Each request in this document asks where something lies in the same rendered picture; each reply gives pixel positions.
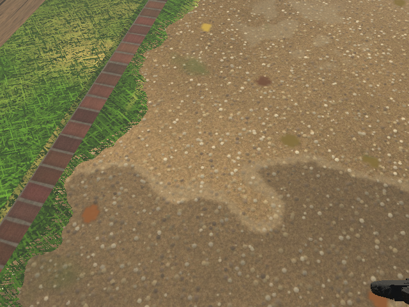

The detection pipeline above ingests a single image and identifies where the right robot hand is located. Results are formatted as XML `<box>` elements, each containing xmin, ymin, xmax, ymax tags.
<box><xmin>371</xmin><ymin>278</ymin><xmax>409</xmax><ymax>304</ymax></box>

